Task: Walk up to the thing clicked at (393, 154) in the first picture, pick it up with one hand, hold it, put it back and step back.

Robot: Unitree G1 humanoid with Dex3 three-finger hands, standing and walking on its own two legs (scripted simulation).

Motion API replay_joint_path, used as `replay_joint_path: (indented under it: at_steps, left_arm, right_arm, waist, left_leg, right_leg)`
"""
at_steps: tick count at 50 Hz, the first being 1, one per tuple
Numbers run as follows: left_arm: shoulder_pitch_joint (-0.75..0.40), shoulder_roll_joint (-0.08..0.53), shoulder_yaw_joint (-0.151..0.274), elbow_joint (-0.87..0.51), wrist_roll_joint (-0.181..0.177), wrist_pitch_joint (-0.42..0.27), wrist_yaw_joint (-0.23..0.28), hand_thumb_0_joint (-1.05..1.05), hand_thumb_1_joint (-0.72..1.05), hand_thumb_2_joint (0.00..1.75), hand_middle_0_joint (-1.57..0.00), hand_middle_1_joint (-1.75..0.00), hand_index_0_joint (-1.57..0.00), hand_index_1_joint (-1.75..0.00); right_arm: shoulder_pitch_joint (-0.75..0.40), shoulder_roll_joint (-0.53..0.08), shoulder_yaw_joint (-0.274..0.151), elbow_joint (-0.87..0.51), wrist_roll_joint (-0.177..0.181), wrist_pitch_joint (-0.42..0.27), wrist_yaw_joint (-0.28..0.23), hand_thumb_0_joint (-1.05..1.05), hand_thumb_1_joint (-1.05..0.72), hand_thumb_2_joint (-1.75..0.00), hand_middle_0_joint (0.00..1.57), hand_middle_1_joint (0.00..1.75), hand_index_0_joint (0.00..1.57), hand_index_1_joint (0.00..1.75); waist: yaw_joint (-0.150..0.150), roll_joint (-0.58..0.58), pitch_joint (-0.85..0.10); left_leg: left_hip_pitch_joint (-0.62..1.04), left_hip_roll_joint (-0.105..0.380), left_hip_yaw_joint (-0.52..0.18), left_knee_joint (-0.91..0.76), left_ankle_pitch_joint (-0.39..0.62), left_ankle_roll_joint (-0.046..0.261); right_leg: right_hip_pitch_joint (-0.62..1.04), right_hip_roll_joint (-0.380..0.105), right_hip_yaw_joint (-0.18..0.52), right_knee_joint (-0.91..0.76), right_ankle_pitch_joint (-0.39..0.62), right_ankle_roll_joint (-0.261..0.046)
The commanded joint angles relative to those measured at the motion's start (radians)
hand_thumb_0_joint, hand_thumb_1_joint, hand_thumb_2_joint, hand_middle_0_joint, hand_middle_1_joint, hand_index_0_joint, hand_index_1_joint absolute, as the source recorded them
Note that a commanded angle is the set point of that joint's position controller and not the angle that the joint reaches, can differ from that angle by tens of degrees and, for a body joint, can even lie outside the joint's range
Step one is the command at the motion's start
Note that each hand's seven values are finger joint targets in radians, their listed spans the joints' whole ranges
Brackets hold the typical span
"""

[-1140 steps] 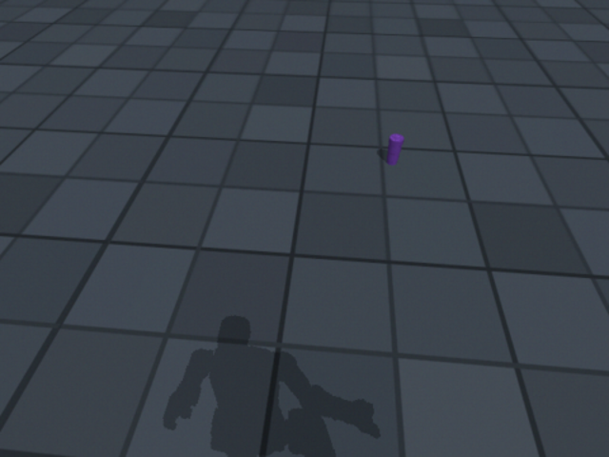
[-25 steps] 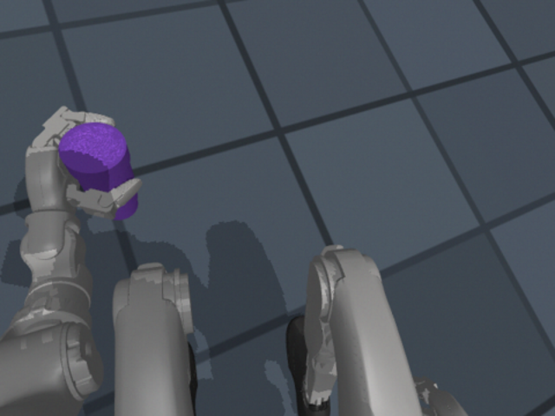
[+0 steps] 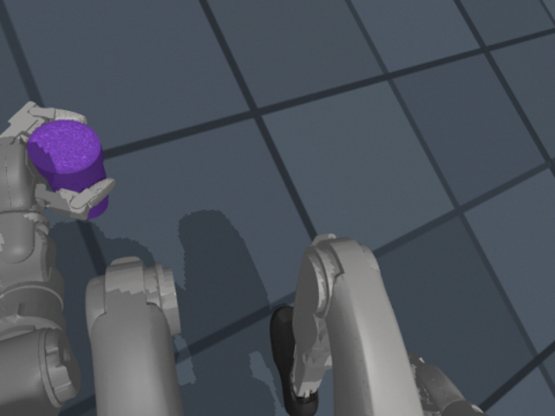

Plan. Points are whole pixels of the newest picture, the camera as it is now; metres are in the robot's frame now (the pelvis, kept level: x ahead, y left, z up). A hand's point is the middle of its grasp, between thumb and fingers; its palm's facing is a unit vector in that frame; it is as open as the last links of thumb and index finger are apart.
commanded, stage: lower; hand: left
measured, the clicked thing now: (78, 178) +0.44 +0.23 -0.11
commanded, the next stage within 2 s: loosen in 1.36 s
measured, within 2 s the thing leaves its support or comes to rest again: neither
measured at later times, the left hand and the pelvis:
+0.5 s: hand (87, 179) +0.45 +0.23 -0.15, palm faces +0.13 -0.99 +0.00, open 10.2 cm; pelvis -0.01 +0.00 -0.02, yaw -3 degrees
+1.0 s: hand (94, 185) +0.46 +0.23 -0.18, palm faces +0.16 -0.99 -0.01, open 10.2 cm; pelvis -0.01 +0.01 -0.02, yaw -6 degrees
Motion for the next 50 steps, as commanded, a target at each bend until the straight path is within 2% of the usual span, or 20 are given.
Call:
replay_joint_path:
  at_steps: [1,3,6,8,9,14,16,19,21,23,24,25,28,29,31,35,38,40,46,50]
  left_arm:
    - [-0.322,0.181,0.008,-0.228,-0.022,-0.094,0.012,0.00,0.25,1.26,-1.26,-1.38,-1.27,-1.38]
    - [-0.300,0.189,0.011,-0.198,-0.018,-0.094,0.022,0.00,0.17,1.24,-1.26,-1.41,-1.28,-1.41]
    - [-0.274,0.167,-0.008,-0.101,-0.022,-0.104,0.035,0.00,0.14,1.24,-1.26,-1.41,-1.27,-1.41]
    - [-0.306,0.204,0.005,-0.096,-0.025,-0.124,0.043,0.00,0.15,1.22,-1.24,-1.39,-1.26,-1.38]
    - [-0.319,0.214,0.002,-0.092,-0.025,-0.134,0.044,0.00,0.15,1.23,-1.25,-1.40,-1.27,-1.39]
    - [-0.360,0.277,0.025,-0.091,-0.037,-0.186,0.043,0.00,0.20,1.22,-1.25,-1.39,-1.27,-1.38]
    - [-0.357,0.283,0.015,-0.061,-0.035,-0.199,0.042,0.00,0.21,1.22,-1.25,-1.38,-1.27,-1.38]
    - [-0.339,0.318,0.032,-0.041,-0.030,-0.213,0.050,0.00,0.17,1.20,-1.23,-1.36,-1.25,-1.36]
    - [-0.342,0.312,0.013,-0.016,-0.024,-0.219,0.054,0.00,0.17,1.20,-1.23,-1.36,-1.24,-1.36]
    - [-0.314,0.317,0.016,0.007,-0.023,-0.223,0.060,0.00,0.19,1.21,-1.24,-1.37,-1.25,-1.36]
    - [-0.309,0.340,0.033,0.003,-0.022,-0.227,0.063,0.00,0.16,1.21,-1.24,-1.37,-1.25,-1.37]
    - [-0.312,0.329,0.020,0.012,-0.024,-0.232,0.063,0.00,0.17,1.22,-1.22,-1.37,-1.24,-1.36]
    - [-0.308,0.341,0.018,0.029,-0.025,-0.242,0.074,0.00,0.17,1.22,-1.24,-1.38,-1.25,-1.37]
    - [-0.294,0.323,0.014,0.040,-0.030,-0.243,0.077,0.00,0.18,1.23,-1.24,-1.38,-1.25,-1.38]
    - [-0.320,0.344,0.012,0.035,-0.030,-0.255,0.087,0.00,0.22,1.24,-1.25,-1.39,-1.26,-1.38]
    - [-0.320,0.369,0.017,0.038,-0.023,-0.276,0.109,0.00,0.21,1.26,-1.25,-1.40,-1.26,-1.39]
    - [-0.321,0.368,-0.002,0.072,-0.008,-0.284,0.125,0.00,0.24,1.28,-1.25,-1.41,-1.27,-1.40]
    - [-0.320,0.398,0.010,0.078,-0.002,-0.295,0.136,0.00,0.25,1.28,-1.26,-1.41,-1.28,-1.41]
    - [-0.303,0.420,0.016,0.086,0.003,-0.311,0.159,0.00,0.27,1.30,-1.27,-1.42,-1.29,-1.42]
    - [-0.297,0.410,0.001,0.107,0.008,-0.319,0.169,0.00,0.29,1.29,-1.28,-1.42,-1.30,-1.41]
  right_arm:
    - [0.121,-0.287,-0.078,-0.037,-0.013,-0.006,-0.009,0.00,-0.91,-0.91,0.20,0.30,0.20,0.30]
    - [0.110,-0.288,-0.069,-0.042,-0.015,-0.004,-0.009,0.00,-0.91,-0.91,0.20,0.30,0.20,0.30]
    - [0.093,-0.295,-0.043,-0.047,-0.024,-0.002,-0.004,0.00,-0.91,-0.91,0.20,0.30,0.20,0.30]
    - [0.071,-0.299,-0.029,-0.055,-0.029,-0.003,-0.004,0.00,-0.91,-0.91,0.20,0.30,0.20,0.30]
    - [0.066,-0.304,-0.020,-0.058,-0.034,-0.003,-0.003,0.00,-0.91,-0.91,0.20,0.30,0.20,0.30]
    - [0.038,-0.325,0.017,-0.069,-0.056,-0.009,-0.001,0.00,-0.91,-0.90,0.20,0.30,0.20,0.30]
    - [0.025,-0.329,0.035,-0.069,-0.065,-0.010,-0.002,0.00,-0.91,-0.91,0.20,0.30,0.20,0.30]
    - [0.012,-0.336,0.054,-0.067,-0.079,-0.008,-0.005,0.00,-0.92,-0.91,0.20,0.30,0.20,0.30]
    - [-0.002,-0.347,0.065,-0.072,-0.086,-0.006,-0.007,0.00,-0.92,-0.91,0.20,0.30,0.20,0.30]
    - [-0.012,-0.349,0.075,-0.077,-0.092,-0.005,-0.007,0.00,-0.92,-0.91,0.20,0.30,0.20,0.30]
    - [-0.008,-0.354,0.079,-0.077,-0.096,-0.004,-0.007,0.00,-0.92,-0.91,0.20,0.30,0.20,0.30]
    - [-0.022,-0.356,0.088,-0.083,-0.099,-0.004,-0.008,0.00,-0.91,-0.91,0.20,0.30,0.20,0.30]
    - [-0.033,-0.368,0.100,-0.090,-0.106,-0.001,-0.007,0.00,-0.92,-0.91,0.20,0.30,0.20,0.30]
    - [-0.031,-0.372,0.102,-0.092,-0.109,-0.002,-0.007,0.00,-0.91,-0.91,0.20,0.30,0.20,0.30]
    - [-0.038,-0.376,0.113,-0.092,-0.113,-0.001,-0.008,0.00,-0.91,-0.91,0.20,0.30,0.20,0.30]
    - [-0.055,-0.374,0.133,-0.100,-0.126,0.000,-0.007,0.00,-0.91,-0.91,0.20,0.30,0.20,0.30]
    - [-0.071,-0.378,0.144,-0.108,-0.134,0.003,-0.007,0.00,-0.90,-0.90,0.20,0.30,0.20,0.30]
    - [-0.079,-0.382,0.157,-0.114,-0.139,0.004,-0.005,0.00,-0.90,-0.90,0.20,0.30,0.20,0.30]
    - [-0.093,-0.390,0.175,-0.119,-0.154,0.010,-0.006,0.00,-0.90,-0.90,0.20,0.30,0.20,0.30]
    - [-0.111,-0.401,0.183,-0.123,-0.158,0.012,-0.005,0.00,-0.90,-0.90,0.20,0.30,0.20,0.30]
  waist:
    - [-0.036,0.357,-0.663]
    - [-0.035,0.335,-0.645]
    - [-0.073,0.281,-0.574]
    - [-0.071,0.268,-0.548]
    - [-0.084,0.272,-0.546]
    - [-0.098,0.319,-0.572]
    - [-0.110,0.336,-0.563]
    - [-0.100,0.372,-0.551]
    - [-0.120,0.390,-0.520]
    - [-0.117,0.374,-0.500]
    - [-0.113,0.382,-0.512]
    - [-0.124,0.378,-0.496]
    - [-0.136,0.380,-0.475]
    - [-0.143,0.365,-0.475]
    - [-0.154,0.366,-0.460]
    - [-0.153,0.371,-0.453]
    - [-0.171,0.373,-0.413]
    - [-0.169,0.385,-0.406]
    - [-0.173,0.394,-0.405]
    - [-0.192,0.401,-0.367]
  left_leg:
    - [0.460,0.007,0.063,-0.298,0.134,0.006]
    - [0.447,0.008,0.062,-0.293,0.142,0.007]
    - [0.391,0.008,0.057,-0.257,0.128,0.015]
    - [0.363,0.008,0.054,-0.251,0.081,0.020]
    - [0.370,0.009,0.050,-0.246,0.078,0.020]
    - [0.419,0.015,0.034,-0.235,0.098,0.009]
    - [0.421,0.018,0.028,-0.226,0.102,0.008]
    - [0.450,0.024,0.022,-0.223,0.145,-0.001]
    - [0.456,0.025,0.010,-0.227,0.130,-0.004]
    - [0.441,0.025,0.008,-0.219,0.121,-0.002]
    - [0.453,0.026,0.006,-0.219,0.131,-0.005]
    - [0.442,0.026,-0.001,-0.216,0.129,-0.003]
    - [0.449,0.028,-0.017,-0.219,0.133,-0.007]
    - [0.463,0.029,-0.023,-0.215,0.144,-0.006]
    - [0.446,0.029,-0.030,-0.208,0.135,-0.005]
    - [0.453,0.031,-0.037,-0.204,0.133,-0.006]
    - [0.445,0.035,-0.046,-0.209,0.110,-0.007]
    - [0.449,0.036,-0.053,-0.215,0.099,-0.009]
    - [0.467,0.040,-0.060,-0.204,0.130,-0.011]
    - [0.469,0.045,-0.083,-0.214,0.122,-0.016]
  right_leg:
    - [0.325,0.038,-0.082,-0.201,0.178,-0.055]
    - [0.327,0.040,-0.085,-0.200,0.180,-0.054]
    - [0.339,0.046,-0.092,-0.207,0.181,-0.046]
    - [0.331,0.049,-0.095,-0.213,0.145,-0.044]
    - [0.341,0.049,-0.099,-0.210,0.145,-0.042]
    - [0.370,0.055,-0.112,-0.195,0.163,-0.042]
    - [0.379,0.056,-0.116,-0.190,0.172,-0.039]
    - [0.386,0.059,-0.121,-0.179,0.205,-0.042]
    - [0.362,0.058,-0.133,-0.175,0.198,-0.045]
    - [0.370,0.061,-0.138,-0.180,0.195,-0.042]
    - [0.381,0.063,-0.140,-0.178,0.202,-0.043]
    - [0.377,0.062,-0.145,-0.174,0.204,-0.040]
    - [0.372,0.065,-0.160,-0.167,0.207,-0.040]
    - [0.375,0.066,-0.163,-0.167,0.223,-0.037]
    - [0.378,0.067,-0.167,-0.165,0.221,-0.036]
    - [0.392,0.072,-0.175,-0.166,0.219,-0.034]
    - [0.376,0.073,-0.185,-0.167,0.201,-0.033]
    - [0.379,0.076,-0.192,-0.166,0.194,-0.033]
    - [0.400,0.081,-0.198,-0.165,0.224,-0.030]
    - [0.377,0.082,-0.214,-0.154,0.222,-0.029]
